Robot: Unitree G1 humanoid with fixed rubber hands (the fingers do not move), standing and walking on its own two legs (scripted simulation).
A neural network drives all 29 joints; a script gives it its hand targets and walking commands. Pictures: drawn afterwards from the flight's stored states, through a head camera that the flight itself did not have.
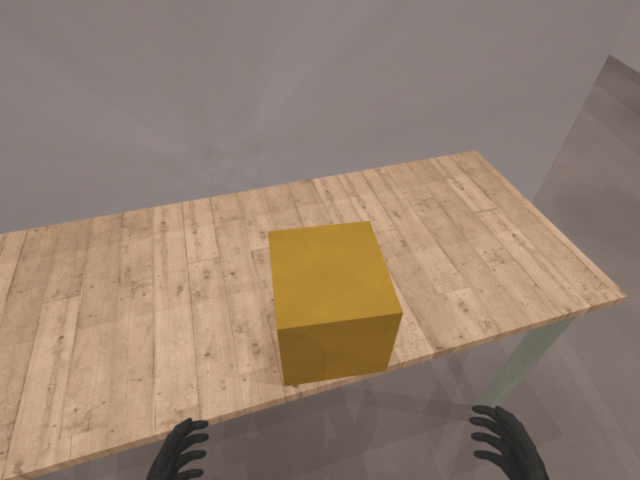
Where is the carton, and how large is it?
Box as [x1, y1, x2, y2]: [268, 221, 402, 386]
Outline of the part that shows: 369,221 268,231 276,325 284,386 386,370 402,311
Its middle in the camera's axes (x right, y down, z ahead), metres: +0.01 +0.10 +0.60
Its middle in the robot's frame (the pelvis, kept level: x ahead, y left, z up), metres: +0.38 +0.03 -0.03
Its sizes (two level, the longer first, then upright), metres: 0.172 0.160 0.163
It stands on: a table, 0.68 m high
